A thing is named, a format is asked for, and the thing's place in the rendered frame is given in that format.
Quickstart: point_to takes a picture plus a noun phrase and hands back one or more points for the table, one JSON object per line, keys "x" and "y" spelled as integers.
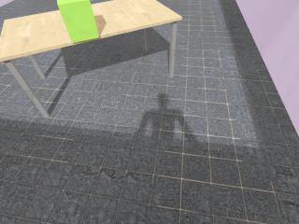
{"x": 32, "y": 34}

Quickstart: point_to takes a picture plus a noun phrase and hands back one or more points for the carton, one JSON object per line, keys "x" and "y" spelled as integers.
{"x": 78, "y": 19}

